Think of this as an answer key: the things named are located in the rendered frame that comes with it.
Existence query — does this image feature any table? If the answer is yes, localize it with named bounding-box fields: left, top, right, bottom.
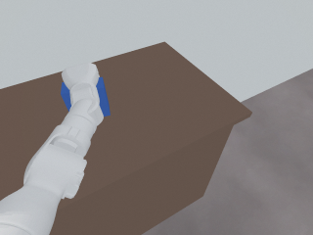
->
left=0, top=41, right=252, bottom=235

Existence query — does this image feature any left robot upper arm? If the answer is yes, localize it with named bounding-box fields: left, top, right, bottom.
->
left=0, top=144, right=87, bottom=235

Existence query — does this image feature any sponge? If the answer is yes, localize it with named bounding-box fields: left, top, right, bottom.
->
left=61, top=77, right=111, bottom=117

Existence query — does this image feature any robot left hand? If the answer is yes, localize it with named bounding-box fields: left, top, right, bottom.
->
left=61, top=62, right=100, bottom=90

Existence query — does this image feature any robot left forearm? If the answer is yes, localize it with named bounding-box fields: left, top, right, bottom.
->
left=23, top=80, right=104, bottom=185

